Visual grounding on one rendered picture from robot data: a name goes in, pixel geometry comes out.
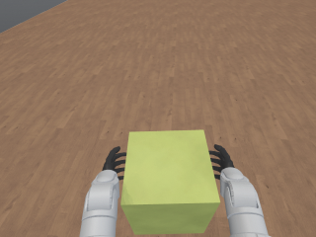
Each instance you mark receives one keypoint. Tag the robot left hand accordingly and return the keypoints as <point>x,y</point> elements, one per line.
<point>111,162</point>

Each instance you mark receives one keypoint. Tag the left robot forearm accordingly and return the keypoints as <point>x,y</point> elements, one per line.
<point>100,211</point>

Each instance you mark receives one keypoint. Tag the right robot forearm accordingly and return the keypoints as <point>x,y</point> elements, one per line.
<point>242,204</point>

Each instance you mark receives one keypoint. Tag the carton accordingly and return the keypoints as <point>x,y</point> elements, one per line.
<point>168,183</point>

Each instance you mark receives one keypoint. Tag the robot right hand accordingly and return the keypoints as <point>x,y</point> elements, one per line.
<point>224,160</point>

